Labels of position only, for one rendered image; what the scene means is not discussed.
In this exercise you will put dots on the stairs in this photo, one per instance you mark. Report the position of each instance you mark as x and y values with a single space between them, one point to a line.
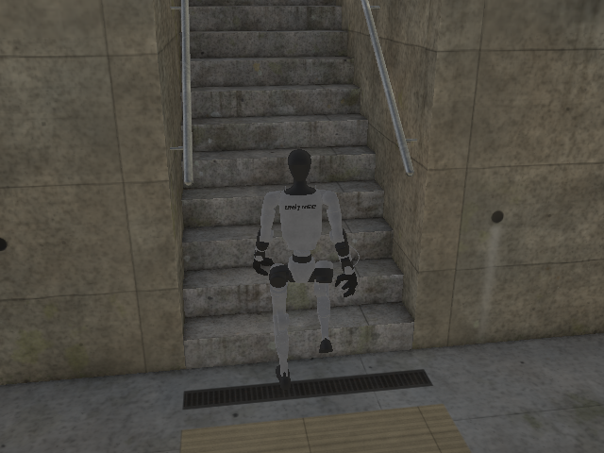
269 77

